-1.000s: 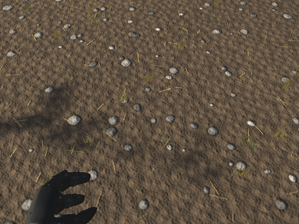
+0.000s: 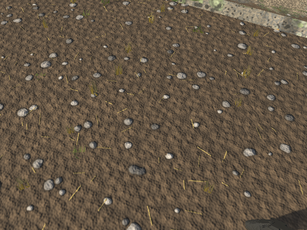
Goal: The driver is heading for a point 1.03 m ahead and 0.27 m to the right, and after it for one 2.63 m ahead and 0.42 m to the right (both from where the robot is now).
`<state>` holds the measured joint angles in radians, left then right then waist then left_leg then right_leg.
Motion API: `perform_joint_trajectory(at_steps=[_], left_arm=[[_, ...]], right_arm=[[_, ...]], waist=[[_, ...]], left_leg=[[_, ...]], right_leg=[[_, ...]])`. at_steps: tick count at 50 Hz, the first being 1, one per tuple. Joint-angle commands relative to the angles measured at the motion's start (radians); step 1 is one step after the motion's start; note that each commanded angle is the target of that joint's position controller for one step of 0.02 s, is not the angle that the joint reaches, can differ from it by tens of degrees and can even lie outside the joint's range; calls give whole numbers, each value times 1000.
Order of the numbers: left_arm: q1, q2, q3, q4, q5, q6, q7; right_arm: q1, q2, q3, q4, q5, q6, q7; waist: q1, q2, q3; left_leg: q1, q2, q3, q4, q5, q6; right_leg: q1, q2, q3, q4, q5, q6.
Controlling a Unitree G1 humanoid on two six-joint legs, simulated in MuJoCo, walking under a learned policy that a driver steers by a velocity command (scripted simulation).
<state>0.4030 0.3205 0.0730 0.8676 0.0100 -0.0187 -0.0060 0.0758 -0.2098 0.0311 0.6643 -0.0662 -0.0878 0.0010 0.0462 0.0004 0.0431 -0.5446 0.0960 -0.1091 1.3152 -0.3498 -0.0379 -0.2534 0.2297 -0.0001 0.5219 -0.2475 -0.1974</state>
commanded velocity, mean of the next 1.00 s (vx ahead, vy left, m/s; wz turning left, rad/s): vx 1.00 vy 0.00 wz -0.72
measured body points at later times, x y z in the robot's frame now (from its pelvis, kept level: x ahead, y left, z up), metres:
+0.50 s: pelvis +0.45 +0.03 +0.01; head +0.46 +0.03 +0.46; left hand +0.76 +0.18 -0.05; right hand +0.30 -0.24 -0.10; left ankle +0.43 +0.17 -0.72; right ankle +0.46 -0.08 -0.63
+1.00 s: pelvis +0.82 -0.23 +0.01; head +0.84 -0.24 +0.46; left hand +1.01 -0.02 -0.12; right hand +0.77 -0.52 -0.10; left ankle +1.07 -0.23 -0.65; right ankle +0.72 -0.17 -0.72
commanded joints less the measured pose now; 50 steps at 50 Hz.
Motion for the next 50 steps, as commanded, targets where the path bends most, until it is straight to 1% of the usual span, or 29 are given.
perform_joint_trajectory(at_steps=[1,4,8,10,11,12,13,14,15,16,17,18,19,21,26,27,28,30,32,34,35,36,37,38,40,41,44,46,50], left_arm=[[-41,148,32,-94,-9,-55,4],[-16,155,44,-98,-12,-58,-5],[26,173,58,-92,-17,-56,-8],[-6,199,65,-104,-12,-55,0],[-28,231,70,-108,-3,-55,-1],[-89,244,71,-120,1,-61,-7],[-113,132,39,-148,4,-74,-7],[5,-20,-5,-202,-41,-71,-8],[-17,57,-13,-194,-17,-54,1],[-100,111,-1,-184,6,-39,-3],[-144,117,1,-185,19,-30,-17],[-187,101,-1,-196,28,-19,-34],[-192,74,-8,-215,32,-6,-49],[-241,29,-26,-254,30,17,-64],[-392,35,-45,-340,18,28,-82],[-417,47,-42,-327,13,31,-85],[-459,22,-55,-360,18,28,-94],[-520,14,-62,-363,23,22,-101],[-474,39,-53,-338,21,16,-93],[-216,99,-23,-264,16,11,-73],[12,147,8,-191,13,3,-53],[58,176,35,-145,13,5,-25],[-61,280,51,-182,35,20,-13],[8,254,52,-210,29,28,-1],[-56,164,33,-166,28,0,17],[-92,127,18,-156,32,-24,20],[-97,70,-7,-113,18,-81,14],[-65,60,-9,-90,16,-104,-3],[-37,47,-23,-69,-2,-131,-11]], right_arm=[[16,-146,-30,-74,-8,31,6],[-138,-106,-11,-134,23,26,20],[-189,-137,-21,-164,41,17,16],[-93,-187,-42,-139,42,11,4],[38,-239,-66,-104,46,8,-9],[247,-278,-88,-56,47,4,-25],[471,-345,-116,-21,21,-1,-48],[405,-416,-127,-30,-22,2,-43],[278,-349,-131,-46,-1,10,-34],[201,-245,-110,-59,10,16,-30],[195,-201,-99,-37,12,18,-24],[225,-189,-95,-6,11,17,-25],[254,-176,-90,29,17,8,-24],[294,-147,-83,79,40,-13,-8],[269,-173,-87,111,35,-43,4],[295,-162,-86,130,36,-40,2],[327,-197,-90,136,33,-45,1],[365,-212,-93,158,34,-40,-7],[399,-264,-105,157,36,-21,-26],[352,-331,-123,139,32,14,-40],[295,-336,-126,110,29,28,-35],[304,-279,-118,112,22,29,-21],[391,-147,-84,26,30,20,-10],[300,-203,-83,-25,48,-2,-10],[248,-202,-73,1,62,-11,-11],[257,-182,-67,23,50,4,-6],[302,-134,-61,68,44,63,27],[176,-125,-61,40,57,68,37],[41,-89,-46,15,68,47,58]], waist=[[-72,74,48],[-3,18,55],[48,-42,-1],[-2,-50,-64],[-72,-42,-151],[-201,-31,-243],[-277,73,-369],[-134,387,-440],[-106,331,-354],[-110,175,-222],[-105,64,-140],[-102,42,-93],[-83,78,-60],[-64,92,-19],[-27,70,61],[-50,39,64],[-46,61,101],[-55,32,124],[-20,74,47],[125,123,-97],[217,116,-188],[195,3,-185],[15,-223,-241],[92,-87,-384],[14,77,-89],[-32,117,-47],[-100,68,34],[-63,28,97],[-25,1,83]], left_leg=[[-50,38,71,-229,52,-37],[27,-2,109,-536,340,-35],[102,-61,97,-742,449,-4],[253,-104,81,-808,366,11],[390,-124,80,-791,259,22],[612,-94,82,-784,193,34],[852,99,-107,-782,-143,61],[999,377,-677,-1012,-445,137],[884,363,-814,-1086,-601,173],[746,308,-607,-1071,-521,164],[634,261,-430,-1061,-312,153],[565,217,-295,-1073,-159,131],[517,202,-206,-1085,-72,123],[485,192,-81,-1115,78,104],[407,139,225,-1200,379,81],[441,78,299,-1212,445,59],[439,119,317,-1204,551,52],[495,106,391,-1179,856,26],[603,124,406,-1044,1303,20],[593,174,384,-701,1518,34],[463,184,355,-410,1418,54],[215,65,351,-60,613,54],[-159,-72,284,304,-174,21],[-268,-70,91,353,-69,34],[-268,17,89,209,41,52],[-185,42,70,145,39,53],[-70,69,20,-38,59,42],[-126,51,48,-183,188,61],[-44,-15,197,-508,505,119]], right_leg=[[-118,-254,406,-359,105,-159],[-121,-197,356,-358,235,-96],[64,-238,399,-280,453,-36],[128,-241,421,-155,625,7],[150,-231,412,6,736,30],[68,-199,382,243,717,52],[-92,-147,311,576,408,58],[-400,-45,198,834,-297,87],[-519,-142,150,909,-180,70],[-528,-201,116,880,-80,75],[-504,-237,98,836,-37,85],[-489,-264,94,812,-31,91],[-487,-287,94,799,-28,99],[-532,-322,83,794,-3,103],[-530,-323,9,597,219,108],[-512,-286,-49,559,241,95],[-495,-307,-69,454,249,80],[-414,-257,-165,312,244,41],[-295,-171,-226,259,184,9],[-12,-113,-196,247,75,-31],[251,-103,-127,189,39,-71],[464,-176,31,95,0,-102],[676,-449,501,53,99,-195],[720,-520,714,-148,-56,-252],[377,-510,560,-272,-54,-167],[228,-475,462,-285,14,-134],[0,-405,221,-371,94,-57],[-2,-343,71,-416,282,17],[69,-283,-137,-456,640,118]])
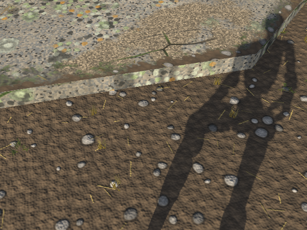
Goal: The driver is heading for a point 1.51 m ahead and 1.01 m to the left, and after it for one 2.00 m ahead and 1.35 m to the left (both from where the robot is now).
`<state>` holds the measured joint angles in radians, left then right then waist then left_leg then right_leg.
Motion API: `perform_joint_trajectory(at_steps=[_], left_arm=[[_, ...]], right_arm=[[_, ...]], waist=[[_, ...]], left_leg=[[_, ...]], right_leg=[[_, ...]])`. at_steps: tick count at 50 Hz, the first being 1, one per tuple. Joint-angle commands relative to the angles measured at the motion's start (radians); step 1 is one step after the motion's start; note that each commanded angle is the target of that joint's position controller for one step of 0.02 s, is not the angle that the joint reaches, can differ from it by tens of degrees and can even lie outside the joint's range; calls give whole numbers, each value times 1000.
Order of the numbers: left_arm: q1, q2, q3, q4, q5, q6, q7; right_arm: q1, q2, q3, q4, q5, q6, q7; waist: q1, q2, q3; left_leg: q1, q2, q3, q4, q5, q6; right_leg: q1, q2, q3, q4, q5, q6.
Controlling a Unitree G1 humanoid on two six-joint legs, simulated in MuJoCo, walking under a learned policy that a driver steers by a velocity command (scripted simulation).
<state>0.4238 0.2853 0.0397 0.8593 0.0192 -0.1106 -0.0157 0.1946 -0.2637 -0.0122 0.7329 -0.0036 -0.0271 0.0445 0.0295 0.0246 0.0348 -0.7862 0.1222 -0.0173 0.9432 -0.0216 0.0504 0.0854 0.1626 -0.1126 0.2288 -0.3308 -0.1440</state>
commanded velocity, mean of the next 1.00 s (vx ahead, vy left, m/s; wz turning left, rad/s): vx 1.00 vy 0.00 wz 0.86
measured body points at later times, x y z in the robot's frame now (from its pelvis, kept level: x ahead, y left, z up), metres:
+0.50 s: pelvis +0.48 +0.06 +0.00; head +0.51 +0.07 +0.45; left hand +0.67 +0.33 -0.04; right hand +0.55 -0.23 -0.12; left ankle +0.32 +0.07 -0.73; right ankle +0.73 -0.04 -0.69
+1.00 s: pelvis +0.88 +0.26 -0.03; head +0.90 +0.28 +0.42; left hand +0.62 +0.37 -0.15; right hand +1.23 +0.34 -0.07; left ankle +0.96 +0.39 -0.72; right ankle +0.78 -0.02 -0.70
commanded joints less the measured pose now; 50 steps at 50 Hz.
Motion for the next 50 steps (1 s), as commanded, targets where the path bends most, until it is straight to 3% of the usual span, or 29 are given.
perform_joint_trajectory(at_steps=[1,5,7,8,9,10,11,12,13,14,16,19,22,25,26,27,28,29,30,31,33,34,37,42,44,46,48,49,50], left_arm=[[-37,91,8,-51,-13,-45,5],[-45,175,23,-48,5,-22,57],[-137,220,39,-79,30,20,75],[-227,237,48,-96,27,35,72],[-287,67,7,-136,42,9,47],[-151,31,-19,-236,-1,-13,33],[-212,81,-31,-242,19,-35,28],[-240,103,-31,-244,21,-45,18],[-258,92,-35,-254,36,-36,17],[-252,83,-42,-252,57,-10,16],[-255,70,-54,-267,65,38,10],[-424,50,-73,-340,34,43,-6],[-501,37,-77,-363,7,38,-8],[-487,81,-60,-362,7,26,4],[-420,117,-43,-342,7,21,13],[-278,160,-21,-306,5,14,25],[-63,205,4,-258,12,7,41],[170,277,33,-222,38,4,63],[43,363,53,-232,59,16,55],[-79,241,45,-261,51,25,48],[-123,119,16,-231,42,29,39],[-84,107,13,-192,38,24,41],[-26,55,3,-108,7,-3,21],[-82,78,12,-69,9,-27,12],[-42,119,19,-52,10,-31,14],[7,165,29,-45,9,-20,25],[4,230,45,-51,14,9,47],[-37,252,53,-69,16,25,51],[-79,247,53,-93,20,38,46]], right_arm=[[-107,-29,0,-59,7,-18,19],[0,-107,-20,-11,-6,-13,21],[337,-194,-61,85,-9,-1,7],[541,-237,-92,132,-8,4,-8],[489,-268,-110,154,15,22,-21],[353,-349,-120,99,-17,24,-22],[304,-266,-114,50,-17,22,-30],[272,-190,-95,66,-17,20,-38],[245,-169,-88,78,-15,11,-39],[223,-179,-86,69,-14,-5,-45],[196,-180,-79,62,-8,-33,-40],[189,-201,-92,45,0,-51,-35],[229,-221,-109,45,13,-50,-24],[242,-238,-122,39,7,-43,-32],[231,-256,-126,34,2,-44,-35],[203,-285,-131,28,-5,-45,-32],[140,-277,-128,11,-7,-55,-29],[108,-136,-89,-28,-13,-70,-33],[244,-47,-53,-103,42,-66,-27],[164,-136,-55,-56,7,-40,-39],[37,-164,-65,-61,-22,-21,-17],[-6,-142,-61,-80,-36,-11,1],[-65,-79,-37,-133,-35,26,27],[-197,-95,-20,-190,-23,35,49],[-281,-73,-2,-227,-28,30,62],[-282,-89,-5,-205,-30,23,57],[-121,-135,-22,-158,-30,15,45],[63,-171,-43,-104,-27,10,33],[271,-213,-74,-31,-24,3,12]], waist=[[3,-28,89],[-81,-132,-40],[-261,-155,-173],[-393,-92,-203],[-292,223,-128],[-131,294,-306],[-166,41,-261],[-102,-110,-105],[-48,-152,-25],[-18,-160,14],[22,-121,64],[-30,-43,92],[-107,13,39],[-113,40,-15],[-80,39,-66],[2,20,-162],[127,7,-265],[195,-162,-405],[32,-526,-508],[43,-281,-328],[45,-63,-129],[37,-72,-84],[-4,-127,-26],[-39,-84,47],[-37,-70,112],[-40,-73,68],[-147,-127,-47],[-233,-144,-133],[-311,-110,-211]], left_leg=[[221,-58,132,-202,233,46],[361,-202,215,-289,130,95],[670,-251,180,-264,-45,146],[862,-194,73,-358,-97,223],[1047,-91,-104,-280,3,260],[1241,107,-678,-485,-253,490],[1155,149,-816,-674,-468,456],[937,125,-743,-734,-521,386],[766,80,-656,-743,-439,343],[644,30,-578,-746,-377,323],[430,-52,-453,-785,-317,304],[300,-134,-338,-822,-157,267],[418,-142,-332,-780,51,201],[601,-110,-374,-656,211,154],[645,-107,-380,-555,343,131],[653,-127,-359,-376,431,108],[527,-164,-330,-122,362,85],[355,-214,-245,219,-158,93],[70,-275,-136,462,-501,63],[-45,-168,-105,521,-379,73],[-19,-95,-66,423,-263,55],[-9,-67,-71,395,-260,50],[-49,-23,-52,369,-233,39],[31,-61,63,127,-2,44],[107,-68,145,-72,18,77],[221,-155,228,-160,-1,113],[409,-215,223,-191,-74,153],[604,-240,194,-191,-113,181],[878,-243,115,-268,-138,220]], right_leg=[[-225,-235,-38,-179,797,76],[49,-305,-92,57,1463,146],[-21,-336,-81,514,1577,150],[-193,-271,-98,971,1274,143],[-634,-57,-40,1405,-46,151],[-971,-38,174,1603,-200,183],[-1009,-108,256,1499,-93,153],[-963,-168,254,1337,-1,133],[-896,-206,238,1225,0,140],[-836,-224,230,1177,-18,155],[-733,-263,189,1001,-24,185],[-600,-271,128,655,201,211],[-504,-215,103,423,420,201],[-448,-179,130,285,379,182],[-366,-153,134,271,300,171],[-210,-139,126,268,212,155],[40,-206,169,310,131,134],[273,-461,424,289,-248,116],[377,-683,1055,26,-500,2],[240,-623,985,1,-636,-9],[15,-522,597,32,-222,25],[-46,-484,474,26,-84,41],[-99,-450,262,-11,183,79],[-188,-340,-65,-120,458,118],[-193,-367,-132,-116,703,139],[-97,-356,-169,-24,1110,155],[-35,-404,-161,237,1418,157],[-86,-428,-137,462,1462,143],[-250,-417,-121,778,1261,131]])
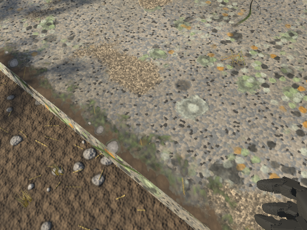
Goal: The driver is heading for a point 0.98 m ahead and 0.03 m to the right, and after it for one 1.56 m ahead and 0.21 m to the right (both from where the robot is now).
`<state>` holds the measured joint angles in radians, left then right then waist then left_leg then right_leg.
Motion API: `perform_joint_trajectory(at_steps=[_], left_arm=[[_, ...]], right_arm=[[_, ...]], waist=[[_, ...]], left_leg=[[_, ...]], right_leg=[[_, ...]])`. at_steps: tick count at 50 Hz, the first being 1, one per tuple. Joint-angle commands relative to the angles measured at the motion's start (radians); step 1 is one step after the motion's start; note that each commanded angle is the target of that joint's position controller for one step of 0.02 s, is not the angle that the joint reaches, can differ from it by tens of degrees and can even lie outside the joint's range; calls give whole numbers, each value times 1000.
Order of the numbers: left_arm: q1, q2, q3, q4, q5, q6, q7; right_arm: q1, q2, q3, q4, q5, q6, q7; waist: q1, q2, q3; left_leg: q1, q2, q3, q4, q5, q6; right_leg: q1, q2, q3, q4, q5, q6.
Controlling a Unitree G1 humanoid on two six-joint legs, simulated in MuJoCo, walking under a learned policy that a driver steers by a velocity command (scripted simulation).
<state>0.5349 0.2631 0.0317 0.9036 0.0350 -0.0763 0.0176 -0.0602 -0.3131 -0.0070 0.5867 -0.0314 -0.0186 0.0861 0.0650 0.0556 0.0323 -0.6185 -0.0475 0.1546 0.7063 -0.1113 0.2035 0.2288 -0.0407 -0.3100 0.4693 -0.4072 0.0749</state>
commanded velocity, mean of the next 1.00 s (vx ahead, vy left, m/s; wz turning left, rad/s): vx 0.91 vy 0.00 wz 0.16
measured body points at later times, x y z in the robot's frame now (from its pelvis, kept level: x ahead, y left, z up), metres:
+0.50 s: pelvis +0.48 -0.02 +0.02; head +0.52 -0.02 +0.47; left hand +0.76 +0.20 +0.04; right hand +0.41 -0.32 -0.09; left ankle +0.17 +0.01 -0.66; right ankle +0.66 -0.09 -0.59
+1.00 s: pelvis +0.95 +0.06 +0.15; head +0.99 +0.07 +0.60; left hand +0.92 +0.34 +0.02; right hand +1.21 -0.12 +0.08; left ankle +1.02 +0.17 -0.58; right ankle +0.79 -0.09 -0.46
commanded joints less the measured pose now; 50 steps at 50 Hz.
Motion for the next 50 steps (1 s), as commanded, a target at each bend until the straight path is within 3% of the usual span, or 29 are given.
perform_joint_trajectory(at_steps=[1,2,3,5,9,12,13,14,15,17,19,21,22,24,25,26,27,29,31,33,37,40,43,44,45,46,47,48,50], left_arm=[[-217,202,55,-154,10,6,-5],[-136,139,31,-281,-2,-12,-12],[-237,174,23,-312,-2,-39,-11],[-296,156,9,-316,3,-48,-9],[-260,106,-9,-303,42,25,-9],[-429,35,-33,-398,41,34,-10],[-513,50,-22,-403,51,32,-5],[-633,34,-35,-454,69,24,-7],[-749,40,-34,-506,55,13,-6],[-916,-23,-61,-609,28,7,7],[-986,-66,-96,-676,21,5,0],[-847,-58,-108,-649,17,16,-27],[-639,-40,-90,-577,25,26,-48],[-68,104,10,-400,10,66,-11],[125,218,69,-324,12,66,0],[98,269,61,-255,15,54,0],[-85,258,57,-281,-12,58,-1],[-341,92,33,-261,-31,25,-15],[-324,-9,16,-183,0,0,-19],[-207,-51,2,-73,-12,-26,-24],[-224,24,24,-107,-19,-28,-15],[-108,134,61,-86,-53,-42,-14],[-39,193,82,-68,-47,-24,-9],[-78,215,91,-82,-58,-18,-7],[-213,114,67,-145,-92,-4,2],[-192,-6,26,-194,-36,5,3],[-27,36,30,-207,-76,-2,2],[-51,110,41,-214,-86,4,5],[-123,126,59,-218,-85,31,15]], right_arm=[[503,-221,-119,129,41,8,-59],[408,-356,-139,73,-6,31,-61],[469,-324,-143,45,-3,41,-78],[413,-222,-120,100,8,14,-92],[360,-137,-78,110,20,-53,-95],[434,-142,-80,148,20,-78,-92],[558,-110,-76,177,24,-81,-100],[738,-132,-88,222,11,-87,-120],[908,-147,-97,283,-13,-89,-142],[1023,-141,-102,344,-45,-86,-174],[889,-122,-88,326,-33,-95,-178],[582,-102,-68,244,10,-92,-150],[436,-118,-64,187,52,-104,-118],[413,-342,-133,213,80,-142,-75],[321,-310,-151,215,66,-151,-72],[349,-57,-84,202,34,-166,-52],[543,-27,-75,136,17,-165,-35],[533,4,-56,143,-15,-118,-41],[407,55,-35,106,-27,-65,-49],[277,115,-9,-4,-15,-40,-63],[97,18,9,-105,-5,-60,-51],[42,69,29,-78,-6,-72,-31],[125,-11,-3,-45,-16,-85,-63],[232,-35,-15,-17,-18,-95,-79],[382,-104,-61,12,24,-102,-93],[460,-124,-49,50,15,-99,-103],[425,-73,-28,17,-44,-99,-100],[340,-45,-40,-14,-38,-85,-103],[250,5,-38,-3,-1,-72,-104]], waist=[[-296,62,-173],[-148,207,-306],[-221,-2,-378],[-110,-145,-77],[-1,-149,11],[-45,-30,24],[-121,-94,34],[-219,-76,1],[-305,-27,-32],[-338,49,-56],[-222,-46,30],[-51,-190,33],[38,-172,-95],[299,41,-425],[402,-91,-445],[268,-401,-402],[60,-442,-398],[-104,-141,-101],[-115,-40,18],[-144,-147,68],[-134,-108,87],[-58,-36,11],[-89,-126,-116],[-161,-141,-175],[-275,-167,-272],[-232,57,-369],[-144,156,-535],[-146,126,-507],[-102,5,-284]], left_leg=[[869,12,-234,-101,-92,87],[1126,269,-780,-203,-17,304],[1108,307,-948,-373,-211,319],[742,247,-826,-475,-172,220],[343,127,-567,-502,99,172],[384,119,-562,-515,78,149],[671,127,-624,-420,186,145],[977,175,-690,-307,399,146],[1273,232,-725,-223,545,158],[1457,337,-737,-210,624,138],[1136,335,-631,-429,478,51],[501,209,-417,-687,553,-18],[106,162,-348,-686,882,-10],[81,187,-358,-119,1481,-37],[137,66,-379,419,958,-101],[20,-182,-417,938,-258,-131],[-132,-165,-465,1011,-213,-103],[-126,-40,-320,977,-121,-114],[-131,1,-318,928,-175,-107],[-257,33,-284,935,-319,-98],[40,109,-147,264,-29,-178],[257,10,-92,-46,235,-172],[412,-67,-119,-237,247,-149],[559,-27,-150,-336,366,-143],[839,153,-331,-363,514,-99],[1089,338,-405,-113,1084,-104],[1213,564,-611,-49,1274,80],[1115,527,-573,-127,1120,122],[865,401,-429,-237,749,69]], right_leg=[[-671,-11,76,931,312,-65],[-1063,84,210,1285,-100,-15],[-1132,42,385,1269,-23,-31],[-1079,-53,397,1006,35,-40],[-884,-119,358,790,-11,-2],[-1071,-138,334,875,36,-25],[-1361,-123,343,1116,-81,-50],[-1640,-103,378,1250,-238,-83],[-1928,-81,406,1340,-399,-98],[-2235,-35,473,1577,-636,-130],[-2060,-45,450,1391,-645,-166],[-1265,-22,292,909,-208,-182],[-590,34,194,818,210,-195],[57,107,270,783,65,-190],[43,62,382,549,17,-252],[-68,-136,842,329,69,-300],[-112,-250,1345,-43,66,-307],[-466,-209,1213,-78,-182,-326],[-689,-154,950,-63,-245,-291],[-728,-121,817,-101,-85,-303],[-803,28,562,-329,339,-327],[-552,6,512,-357,851,-285],[-282,13,541,-44,1190,-177],[-297,36,540,149,1159,-136],[-488,65,593,455,840,-74],[-741,172,495,752,-208,-66],[-897,149,564,955,-274,-48],[-935,76,510,963,-200,-22],[-1010,7,416,929,-101,13]])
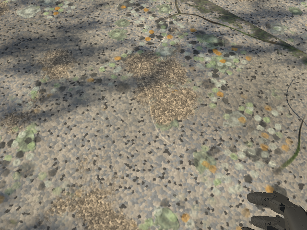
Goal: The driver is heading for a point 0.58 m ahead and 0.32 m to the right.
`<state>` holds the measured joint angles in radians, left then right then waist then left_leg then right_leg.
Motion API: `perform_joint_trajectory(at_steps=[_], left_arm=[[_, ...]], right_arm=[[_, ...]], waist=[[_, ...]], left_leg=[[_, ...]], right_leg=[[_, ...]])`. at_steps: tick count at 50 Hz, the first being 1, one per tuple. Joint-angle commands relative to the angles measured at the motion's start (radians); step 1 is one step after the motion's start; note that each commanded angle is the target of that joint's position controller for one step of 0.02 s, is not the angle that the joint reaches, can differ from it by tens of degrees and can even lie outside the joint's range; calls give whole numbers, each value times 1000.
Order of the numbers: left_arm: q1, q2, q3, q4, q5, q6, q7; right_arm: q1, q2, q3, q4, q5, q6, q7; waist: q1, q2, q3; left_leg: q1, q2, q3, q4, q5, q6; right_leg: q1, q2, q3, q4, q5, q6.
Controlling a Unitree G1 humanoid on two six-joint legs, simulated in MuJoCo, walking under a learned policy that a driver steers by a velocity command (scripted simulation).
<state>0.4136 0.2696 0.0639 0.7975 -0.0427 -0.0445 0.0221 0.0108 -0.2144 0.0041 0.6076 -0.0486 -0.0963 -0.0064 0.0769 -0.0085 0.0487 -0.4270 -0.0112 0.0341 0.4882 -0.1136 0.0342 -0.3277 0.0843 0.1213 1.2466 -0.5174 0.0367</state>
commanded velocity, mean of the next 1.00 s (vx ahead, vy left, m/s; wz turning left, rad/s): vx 0.09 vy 0.00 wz -0.93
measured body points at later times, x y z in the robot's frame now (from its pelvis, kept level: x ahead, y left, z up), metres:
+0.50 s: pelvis +0.23 -0.03 -0.01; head +0.29 -0.06 +0.44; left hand +0.49 +0.17 -0.10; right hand +0.32 -0.36 -0.09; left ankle +0.29 +0.12 -0.66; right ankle +0.30 -0.14 -0.73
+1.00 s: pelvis +0.31 +0.01 +0.01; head +0.33 -0.02 +0.45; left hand +0.64 +0.03 -0.08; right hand +0.18 -0.28 -0.09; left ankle +0.43 +0.05 -0.73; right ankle +0.20 -0.08 -0.67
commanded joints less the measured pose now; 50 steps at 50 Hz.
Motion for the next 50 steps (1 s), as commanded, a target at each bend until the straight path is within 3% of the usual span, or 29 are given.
perform_joint_trajectory(at_steps=[1,2,4,7,9,12,14,15,16,17,18,19,20,21,23,26,28,32,34,35,36,37,38,39,41,42,44,46,50], left_arm=[[-11,115,35,-123,-2,19,14],[-18,94,35,-137,6,36,10],[-64,32,17,-173,11,55,1],[-120,36,12,-173,21,39,-21],[-160,55,17,-171,25,33,-45],[-229,117,36,-205,27,41,-76],[-177,164,61,-203,30,46,-78],[-82,192,80,-180,30,45,-70],[-3,248,104,-166,28,42,-48],[-83,344,109,-210,36,43,-31],[-109,329,100,-276,68,28,-42],[-144,294,94,-294,53,23,-47],[-187,257,84,-293,26,23,-39],[-221,223,74,-300,11,29,-28],[-291,203,67,-319,25,46,-6],[-283,221,81,-319,32,65,13],[-285,231,88,-321,25,79,20],[-296,212,88,-327,22,95,17],[-323,194,84,-333,17,101,13],[-300,156,72,-333,18,103,8],[-270,96,54,-346,16,101,6],[-234,163,71,-353,25,80,-5],[-219,234,90,-320,22,75,-10],[-203,247,96,-291,19,82,-9],[-176,198,82,-268,25,97,-5],[-193,179,73,-276,20,99,-6],[-265,147,56,-304,11,98,-5],[-307,135,48,-324,14,97,-9],[-293,103,27,-317,27,91,-22]], right_arm=[[129,-84,-48,-20,33,14,-12],[109,-88,-52,-8,38,15,-11],[37,-113,-66,15,40,16,-13],[-1,-160,-83,47,33,20,-31],[11,-178,-88,69,51,24,-39],[20,-230,-107,82,82,30,-37],[26,-258,-121,82,97,37,-35],[29,-250,-121,81,101,42,-31],[91,-213,-111,82,81,42,-21],[197,-106,-81,56,17,41,-5],[206,-178,-78,25,36,38,5],[106,-231,-88,13,62,35,8],[59,-224,-86,-2,56,38,1],[45,-211,-84,5,37,45,-11],[60,-204,-85,6,36,60,-13],[59,-141,-70,22,43,63,-12],[73,-135,-68,33,49,68,-9],[51,-146,-81,24,53,74,-4],[103,-157,-95,38,53,68,-2],[138,-199,-112,46,45,69,-7],[122,-279,-126,29,19,82,-18],[82,-260,-124,10,-18,79,-20],[13,-193,-108,-28,-12,78,-30],[-32,-157,-100,-41,6,84,-42],[-37,-154,-94,-47,31,93,-61],[-16,-160,-93,-43,27,95,-66],[54,-178,-99,-24,16,99,-67],[106,-203,-111,-8,15,103,-63],[105,-248,-130,6,35,109,-37]], waist=[[-73,64,-219],[-49,85,-145],[-17,123,-66],[-24,108,-101],[-41,98,-112],[-43,84,-91],[-6,82,-112],[46,47,-143],[70,-79,-158],[-72,-355,-197],[-29,-285,-458],[5,-143,-425],[-19,-56,-321],[-44,12,-254],[-100,-8,-202],[-96,-19,-225],[-91,-49,-254],[-72,-132,-216],[-103,-150,-194],[-103,-89,-202],[-64,168,-185],[-29,326,-167],[-20,251,-133],[-15,184,-102],[-28,108,-84],[-38,94,-78],[-87,115,-87],[-119,138,-115],[-115,172,-158]], left_leg=[[529,340,-265,-88,625,235],[390,326,-206,-138,606,209],[220,315,-95,-210,557,189],[154,229,91,-204,499,139],[199,225,135,-176,462,119],[307,264,141,-101,494,91],[341,261,158,51,630,60],[311,230,179,215,616,29],[165,166,171,457,303,-29],[-166,-7,144,815,-573,-104],[-307,-84,-109,1002,-580,-118],[-319,-40,-176,983,-485,-94],[-332,-15,-179,911,-405,-86],[-307,10,-184,835,-364,-86],[-173,15,-176,650,-339,-89],[-73,-39,-147,416,-292,-117],[-23,-57,-155,332,-207,-123],[53,-72,-166,176,-151,-105],[174,-55,-156,-8,-60,-81],[287,57,-221,-105,-42,-36],[367,291,-480,-192,-85,92],[283,422,-680,-258,-110,207],[240,393,-585,-251,-150,205],[195,313,-445,-228,-161,157],[188,250,-294,-201,-47,131],[191,235,-235,-204,0,133],[279,239,-174,-201,55,152],[354,278,-154,-197,82,176],[284,289,-80,-179,117,187]], right_leg=[[-437,-135,-36,143,43,62],[-393,-159,-50,110,61,59],[-360,-200,-74,-28,115,68],[-195,-177,-127,-325,453,24],[-136,-153,-156,-457,567,-6],[-132,-137,-187,-566,517,-63],[-45,-76,-235,-615,432,-109],[83,-35,-246,-695,471,-147],[257,-58,-141,-765,735,-197],[466,-280,239,-665,1262,-352],[602,-433,633,-819,937,-524],[548,-406,583,-879,738,-472],[436,-353,507,-889,610,-411],[317,-311,446,-897,567,-369],[123,-236,346,-903,596,-320],[67,-181,308,-867,730,-293],[51,-167,324,-856,663,-270],[3,-136,393,-846,423,-216],[-51,-98,406,-795,339,-178],[-133,-41,358,-693,158,-138],[-322,98,155,-464,-97,-82],[-385,59,80,-203,-81,-34],[-381,-11,50,-80,2,-7],[-359,-32,23,-27,73,11],[-367,-54,-30,113,151,37],[-370,-72,-63,104,176,44],[-406,-110,-96,2,204,57],[-402,-145,-101,-97,182,70],[-165,-132,-149,-355,97,39]])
